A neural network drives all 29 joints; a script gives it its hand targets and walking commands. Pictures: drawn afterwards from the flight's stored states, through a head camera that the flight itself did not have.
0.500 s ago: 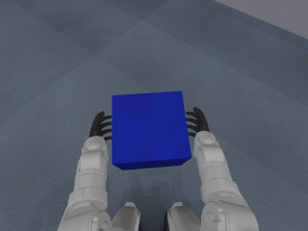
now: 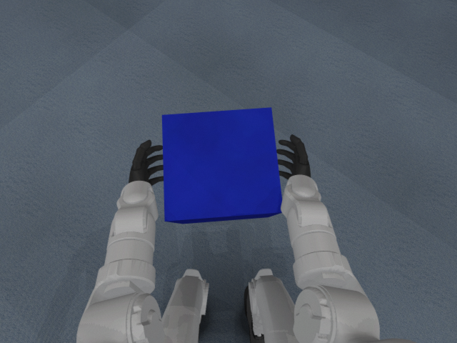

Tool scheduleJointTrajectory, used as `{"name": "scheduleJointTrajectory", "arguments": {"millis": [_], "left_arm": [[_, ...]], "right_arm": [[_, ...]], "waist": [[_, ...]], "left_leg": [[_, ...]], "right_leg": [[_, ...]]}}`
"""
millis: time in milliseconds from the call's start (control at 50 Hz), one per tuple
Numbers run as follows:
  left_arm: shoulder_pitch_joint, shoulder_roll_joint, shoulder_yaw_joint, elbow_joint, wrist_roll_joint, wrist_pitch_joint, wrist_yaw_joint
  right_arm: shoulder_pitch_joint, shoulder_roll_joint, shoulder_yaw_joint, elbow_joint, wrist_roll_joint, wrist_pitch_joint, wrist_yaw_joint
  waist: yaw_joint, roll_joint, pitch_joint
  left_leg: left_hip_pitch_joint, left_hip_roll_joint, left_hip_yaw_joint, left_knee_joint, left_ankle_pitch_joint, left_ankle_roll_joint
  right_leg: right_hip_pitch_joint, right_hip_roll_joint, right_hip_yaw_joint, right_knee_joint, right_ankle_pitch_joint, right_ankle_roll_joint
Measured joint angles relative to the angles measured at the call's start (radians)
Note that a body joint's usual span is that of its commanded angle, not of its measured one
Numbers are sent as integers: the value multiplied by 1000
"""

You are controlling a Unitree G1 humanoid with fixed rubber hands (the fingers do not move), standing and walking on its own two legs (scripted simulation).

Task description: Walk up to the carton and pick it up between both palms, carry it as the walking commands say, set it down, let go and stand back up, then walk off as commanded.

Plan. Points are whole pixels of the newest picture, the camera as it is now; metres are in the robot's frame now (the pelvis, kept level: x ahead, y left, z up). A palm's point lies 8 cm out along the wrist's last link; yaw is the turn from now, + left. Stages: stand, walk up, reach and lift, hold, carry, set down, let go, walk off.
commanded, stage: set down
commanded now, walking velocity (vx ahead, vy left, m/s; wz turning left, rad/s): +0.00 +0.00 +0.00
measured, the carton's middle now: (221, 172) +0.44 +0.02 -0.13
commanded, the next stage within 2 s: none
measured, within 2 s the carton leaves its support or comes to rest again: neither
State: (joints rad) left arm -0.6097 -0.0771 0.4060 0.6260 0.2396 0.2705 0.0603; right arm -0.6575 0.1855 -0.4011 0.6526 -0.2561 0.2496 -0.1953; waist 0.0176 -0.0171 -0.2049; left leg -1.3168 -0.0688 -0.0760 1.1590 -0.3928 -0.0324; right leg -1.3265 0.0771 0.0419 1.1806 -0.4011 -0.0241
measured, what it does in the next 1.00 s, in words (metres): lowers itself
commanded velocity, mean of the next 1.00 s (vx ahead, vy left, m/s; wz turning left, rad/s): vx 0.00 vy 0.00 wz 0.00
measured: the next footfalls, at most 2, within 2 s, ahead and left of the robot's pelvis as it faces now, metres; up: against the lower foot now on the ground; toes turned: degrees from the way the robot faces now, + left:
none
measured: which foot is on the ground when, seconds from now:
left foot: down 0.00-1.00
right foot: down 0.00-1.00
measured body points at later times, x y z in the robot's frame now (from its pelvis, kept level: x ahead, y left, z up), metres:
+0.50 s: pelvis -0.01 +0.01 -0.08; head +0.20 +0.01 +0.32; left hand +0.43 +0.17 -0.15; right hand +0.43 -0.12 -0.14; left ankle +0.07 +0.13 -0.62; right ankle +0.06 -0.10 -0.62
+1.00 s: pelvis -0.03 +0.02 -0.14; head +0.24 +0.02 +0.22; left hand +0.46 +0.17 -0.24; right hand +0.46 -0.12 -0.23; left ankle +0.07 +0.13 -0.62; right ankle +0.06 -0.10 -0.62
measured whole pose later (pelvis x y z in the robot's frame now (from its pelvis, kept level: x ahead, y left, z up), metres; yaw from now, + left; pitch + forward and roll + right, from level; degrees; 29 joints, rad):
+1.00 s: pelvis -0.03 +0.02 -0.14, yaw -1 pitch +44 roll -1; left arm -0.99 0.03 0.37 0.76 0.17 0.29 0.15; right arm -1.02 0.04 -0.43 0.77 -0.17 0.26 -0.22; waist 0.00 -0.01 -0.15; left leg -1.95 -0.10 -0.06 1.70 -0.51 -0.03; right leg -1.94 0.08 0.02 1.69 -0.51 0.01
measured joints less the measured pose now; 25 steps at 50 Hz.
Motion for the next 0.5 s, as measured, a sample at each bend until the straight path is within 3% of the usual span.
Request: {"name": "scheduleJointTrajectory", "arguments": {"millis": [100,280,400,500], "left_arm": [[-31,-3,-8,13,-17,0,30],[-88,31,-7,43,-34,-3,24],[-141,42,-16,60,-44,1,45],[-169,48,-40,68,-59,5,73]], "right_arm": [[-27,-27,3,17,31,-3,-1],[-91,-33,-5,42,45,-8,-19],[-136,-51,-18,56,38,-10,-8],[-154,-71,2,50,70,-2,-28]], "waist": [[5,-2,-21],[-4,0,-22],[-10,-2,-23],[-8,-1,-33]], "left_leg": [[-87,-4,0,66,-19,-3],[-215,-4,8,175,-48,0],[-299,-8,14,251,-69,3],[-363,-12,20,306,-84,7]], "right_leg": [[-86,0,-5,65,-20,0],[-213,7,-4,168,-43,8],[-295,8,-4,241,-63,14],[-358,9,-2,294,-78,20]]}}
